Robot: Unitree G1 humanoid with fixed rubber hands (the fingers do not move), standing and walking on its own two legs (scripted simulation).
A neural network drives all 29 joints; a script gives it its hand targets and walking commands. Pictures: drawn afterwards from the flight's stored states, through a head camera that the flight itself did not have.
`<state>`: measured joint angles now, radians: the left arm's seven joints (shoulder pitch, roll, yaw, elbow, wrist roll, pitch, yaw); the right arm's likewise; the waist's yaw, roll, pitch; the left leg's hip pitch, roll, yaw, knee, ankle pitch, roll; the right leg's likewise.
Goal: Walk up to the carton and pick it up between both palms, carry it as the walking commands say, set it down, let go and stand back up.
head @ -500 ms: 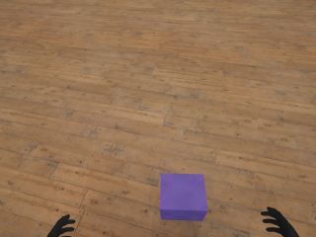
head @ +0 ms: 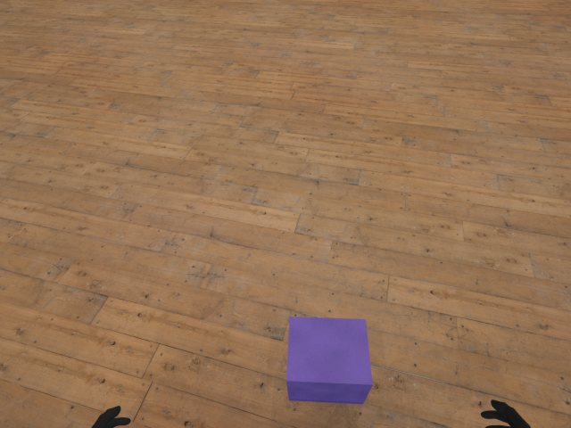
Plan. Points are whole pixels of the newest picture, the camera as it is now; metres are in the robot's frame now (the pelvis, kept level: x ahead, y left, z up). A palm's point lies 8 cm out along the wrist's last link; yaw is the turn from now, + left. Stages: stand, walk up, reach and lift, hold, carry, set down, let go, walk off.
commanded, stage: stand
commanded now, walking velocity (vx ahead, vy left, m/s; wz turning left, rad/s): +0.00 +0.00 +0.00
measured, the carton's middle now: (326, 360) +0.43 -0.08 -0.67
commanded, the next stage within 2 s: none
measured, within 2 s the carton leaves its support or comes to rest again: neither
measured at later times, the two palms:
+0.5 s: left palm out of the picture +0.07 +0.31 -0.10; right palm out of the picture +0.07 -0.31 -0.10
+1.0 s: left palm out of the picture +0.07 +0.31 -0.09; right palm out of the picture +0.07 -0.32 -0.10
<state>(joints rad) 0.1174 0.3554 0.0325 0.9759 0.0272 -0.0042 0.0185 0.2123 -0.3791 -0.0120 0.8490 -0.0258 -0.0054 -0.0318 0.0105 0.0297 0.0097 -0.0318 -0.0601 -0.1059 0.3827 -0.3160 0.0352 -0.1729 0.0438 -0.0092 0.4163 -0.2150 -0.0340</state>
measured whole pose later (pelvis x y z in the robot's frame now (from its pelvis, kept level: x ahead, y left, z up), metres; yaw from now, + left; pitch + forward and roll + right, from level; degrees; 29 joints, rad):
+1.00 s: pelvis -0.02 -0.01 +0.00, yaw +0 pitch -2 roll +0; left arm 0.09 0.39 0.01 1.08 0.01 -0.01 0.01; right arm 0.17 -0.41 0.00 1.00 -0.01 -0.01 -0.02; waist 0.01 0.02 0.03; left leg -0.02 -0.05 -0.11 0.32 -0.25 0.02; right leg -0.15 0.05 -0.01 0.34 -0.15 -0.04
